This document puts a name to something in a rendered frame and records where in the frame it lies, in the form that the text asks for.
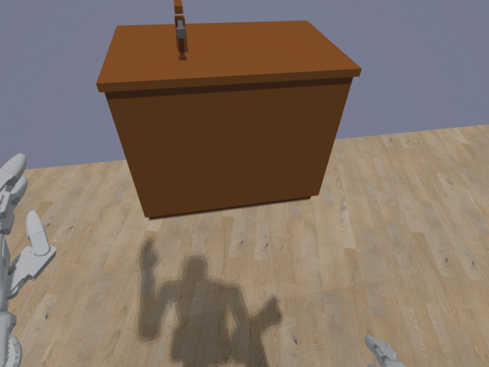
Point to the left robot hand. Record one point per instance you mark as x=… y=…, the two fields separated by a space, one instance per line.
x=31 y=261

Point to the tap lever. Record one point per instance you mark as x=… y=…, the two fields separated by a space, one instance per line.
x=181 y=31

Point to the right robot hand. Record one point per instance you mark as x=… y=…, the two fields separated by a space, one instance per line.
x=385 y=355

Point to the left robot forearm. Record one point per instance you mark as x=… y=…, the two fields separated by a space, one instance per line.
x=10 y=348

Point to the counter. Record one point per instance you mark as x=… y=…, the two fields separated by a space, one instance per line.
x=236 y=114

